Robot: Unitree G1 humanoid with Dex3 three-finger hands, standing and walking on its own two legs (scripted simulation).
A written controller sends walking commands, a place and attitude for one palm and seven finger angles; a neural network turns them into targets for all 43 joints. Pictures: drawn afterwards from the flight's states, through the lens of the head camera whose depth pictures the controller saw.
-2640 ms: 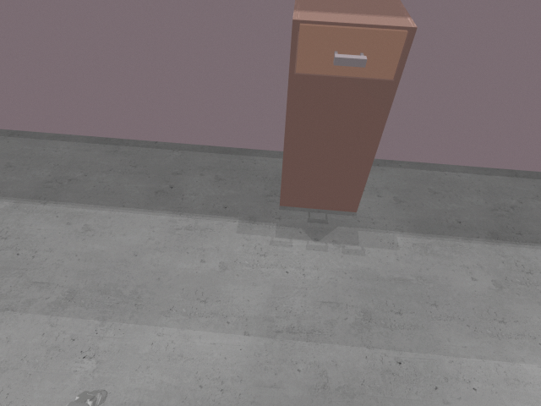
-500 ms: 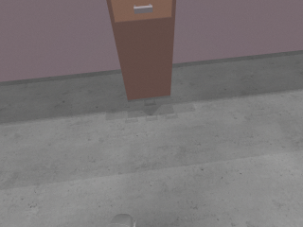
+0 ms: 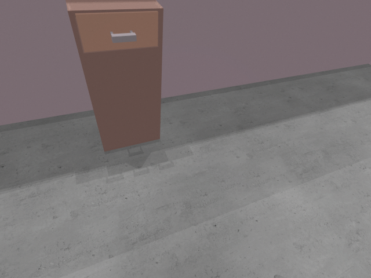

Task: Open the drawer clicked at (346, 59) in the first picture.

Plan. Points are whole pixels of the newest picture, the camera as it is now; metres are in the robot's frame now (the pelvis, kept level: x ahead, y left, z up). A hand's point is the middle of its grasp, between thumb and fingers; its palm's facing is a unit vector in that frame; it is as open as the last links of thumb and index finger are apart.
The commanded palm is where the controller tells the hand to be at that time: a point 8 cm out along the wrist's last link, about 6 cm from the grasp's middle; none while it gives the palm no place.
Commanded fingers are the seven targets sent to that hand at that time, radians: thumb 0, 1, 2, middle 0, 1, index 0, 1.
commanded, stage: walk to a spot facing it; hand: left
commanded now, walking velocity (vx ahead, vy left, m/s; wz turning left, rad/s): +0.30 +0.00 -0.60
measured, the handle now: (122, 35) +1.03 +0.40 +0.02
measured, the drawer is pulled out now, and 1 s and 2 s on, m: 0.00 0.00 0.00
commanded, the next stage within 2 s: none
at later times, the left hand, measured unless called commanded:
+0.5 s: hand (157, 206) +0.36 +0.11 -0.20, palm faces -0.35 -0.93 -0.10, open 7.4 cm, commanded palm none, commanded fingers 0.00 0.90 0.90 -0.20 -0.30 -0.20 -0.30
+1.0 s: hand (154, 149) +0.58 +0.16 -0.19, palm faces -0.49 -0.84 -0.25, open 7.4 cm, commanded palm none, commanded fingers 0.00 0.90 0.90 -0.20 -0.30 -0.20 -0.30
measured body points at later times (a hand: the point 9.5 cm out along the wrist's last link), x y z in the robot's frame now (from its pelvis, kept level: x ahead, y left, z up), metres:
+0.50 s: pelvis +0.20 -0.01 -0.03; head +0.26 +0.01 +0.42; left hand +0.38 +0.16 -0.19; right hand -0.01 -0.15 -0.14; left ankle +0.01 +0.10 -0.68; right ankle +0.24 -0.06 -0.74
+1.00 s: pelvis +0.44 -0.02 -0.01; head +0.48 -0.01 +0.43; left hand +0.61 +0.21 -0.17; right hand +0.44 -0.28 -0.12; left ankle +0.56 +0.06 -0.74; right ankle +0.29 -0.06 -0.64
